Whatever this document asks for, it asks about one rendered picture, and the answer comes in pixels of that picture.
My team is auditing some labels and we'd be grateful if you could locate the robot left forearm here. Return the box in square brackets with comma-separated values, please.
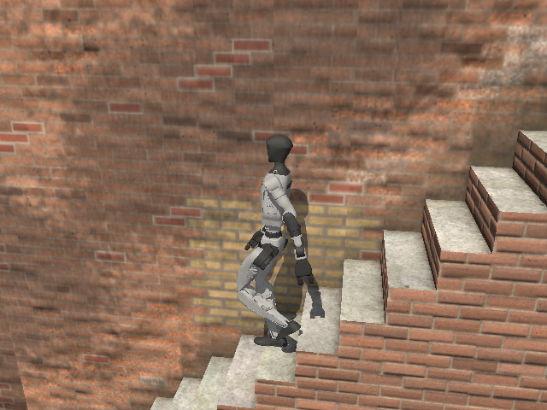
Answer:
[283, 212, 307, 261]

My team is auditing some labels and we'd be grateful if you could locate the robot right thigh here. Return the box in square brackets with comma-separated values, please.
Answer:
[255, 239, 288, 299]

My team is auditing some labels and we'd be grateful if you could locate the left robot hand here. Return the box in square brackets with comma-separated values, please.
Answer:
[295, 259, 314, 285]

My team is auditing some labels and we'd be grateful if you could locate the humanoid robot head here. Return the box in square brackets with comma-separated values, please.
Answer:
[266, 134, 293, 176]

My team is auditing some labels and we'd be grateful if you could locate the right robot hand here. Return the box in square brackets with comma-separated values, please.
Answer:
[244, 229, 264, 250]

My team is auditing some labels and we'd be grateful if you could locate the left robot upper arm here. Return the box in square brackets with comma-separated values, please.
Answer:
[264, 174, 297, 223]

